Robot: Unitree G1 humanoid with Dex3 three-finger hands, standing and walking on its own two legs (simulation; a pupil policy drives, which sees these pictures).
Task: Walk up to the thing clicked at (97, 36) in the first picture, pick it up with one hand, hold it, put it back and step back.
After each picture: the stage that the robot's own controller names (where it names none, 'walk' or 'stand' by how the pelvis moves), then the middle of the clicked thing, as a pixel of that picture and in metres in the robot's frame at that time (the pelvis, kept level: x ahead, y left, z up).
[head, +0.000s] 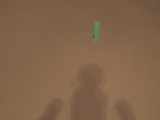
stand; (96, 32) +1.47 -0.16 -0.65
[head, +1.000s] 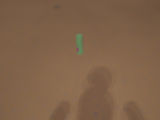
walk; (79, 44) +1.35 +0.15 -0.63
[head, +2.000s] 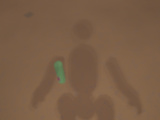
walk; (60, 72) +0.84 +0.26 -0.65
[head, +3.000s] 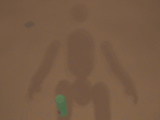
walk; (61, 106) +0.52 +0.19 -0.64
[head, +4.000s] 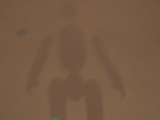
stand; out of the picture +0.38 +0.16 -0.65
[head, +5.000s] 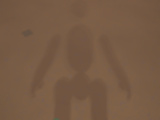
stand; out of the picture +0.37 +0.16 -0.65
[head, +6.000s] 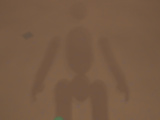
stand; out of the picture +0.40 +0.17 -0.66
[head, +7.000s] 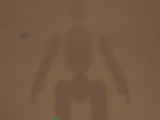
stand; out of the picture +0.39 +0.19 -0.66
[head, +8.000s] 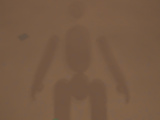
stand; out of the picture +0.38 +0.19 -0.66
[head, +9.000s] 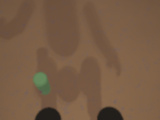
go down; (42, 84) +0.42 +0.19 -0.45
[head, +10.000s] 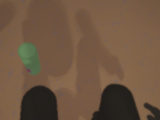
go down; (31, 61) +0.46 +0.21 -0.28
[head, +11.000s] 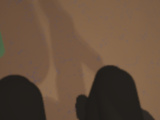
close in; out of the picture +0.45 +0.24 -0.18
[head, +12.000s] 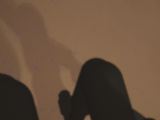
close; out of the picture +0.44 +0.26 -0.16
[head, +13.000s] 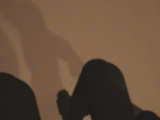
lift; out of the picture +0.42 +0.26 -0.16
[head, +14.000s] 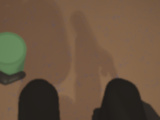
lift; (11, 61) +0.35 +0.24 -0.03
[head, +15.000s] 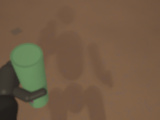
hold; (34, 81) +0.31 +0.16 +0.09
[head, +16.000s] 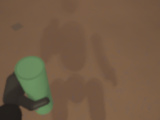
hold; (38, 90) +0.30 +0.15 +0.04
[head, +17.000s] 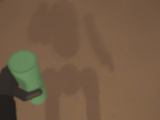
crouch; (31, 81) +0.34 +0.17 -0.02
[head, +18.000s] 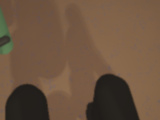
lower; out of the picture +0.48 +0.22 -0.04
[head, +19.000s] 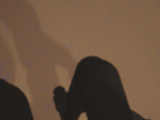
lower; out of the picture +0.45 +0.27 -0.16
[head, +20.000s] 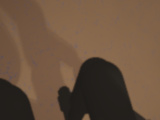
lower; out of the picture +0.45 +0.26 -0.17
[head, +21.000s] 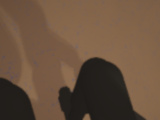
lower; out of the picture +0.44 +0.26 -0.17
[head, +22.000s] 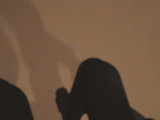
lower; out of the picture +0.43 +0.25 -0.17
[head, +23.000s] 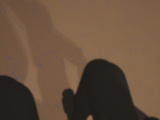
open; out of the picture +0.42 +0.24 -0.17
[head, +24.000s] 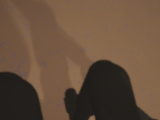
stand; out of the picture +0.40 +0.24 -0.17
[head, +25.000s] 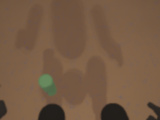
walk; (48, 86) +0.41 +0.18 -0.44
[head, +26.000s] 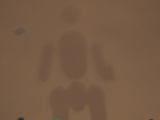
stand; out of the picture +0.37 +0.16 -0.59
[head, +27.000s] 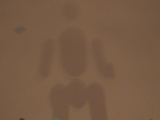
stand; out of the picture +0.36 +0.16 -0.60
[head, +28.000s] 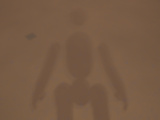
stand; out of the picture +0.39 +0.14 -0.65
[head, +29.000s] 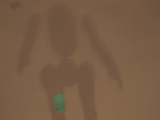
walk; (59, 103) +0.43 +0.11 -0.64
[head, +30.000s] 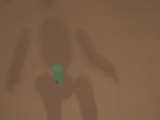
walk; (58, 76) +0.64 +0.19 -0.63
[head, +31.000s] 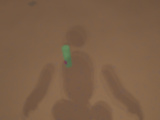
stand; (67, 56) +0.98 +0.22 -0.63
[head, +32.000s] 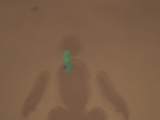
stand; (66, 61) +1.01 +0.18 -0.65
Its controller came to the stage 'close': yes
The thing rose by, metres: 0.69
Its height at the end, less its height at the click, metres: +0.00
